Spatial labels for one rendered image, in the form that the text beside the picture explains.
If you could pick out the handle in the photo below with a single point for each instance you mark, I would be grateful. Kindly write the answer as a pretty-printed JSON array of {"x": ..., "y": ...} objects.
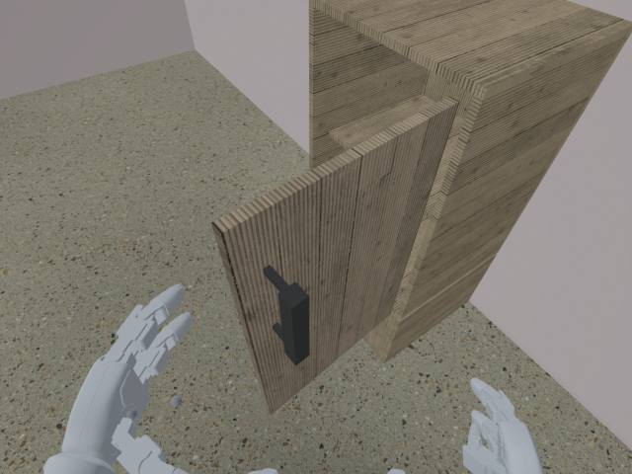
[{"x": 294, "y": 315}]

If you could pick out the robot left hand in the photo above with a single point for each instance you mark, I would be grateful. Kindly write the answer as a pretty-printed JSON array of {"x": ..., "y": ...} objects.
[{"x": 118, "y": 382}]

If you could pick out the robot right hand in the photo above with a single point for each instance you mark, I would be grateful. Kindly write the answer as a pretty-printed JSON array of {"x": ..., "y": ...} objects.
[{"x": 512, "y": 449}]

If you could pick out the cupboard door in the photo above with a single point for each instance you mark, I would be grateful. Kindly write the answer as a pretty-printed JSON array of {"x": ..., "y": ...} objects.
[{"x": 344, "y": 231}]

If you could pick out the left robot forearm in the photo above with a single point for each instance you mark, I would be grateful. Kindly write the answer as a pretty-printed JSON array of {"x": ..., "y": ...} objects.
[{"x": 74, "y": 463}]

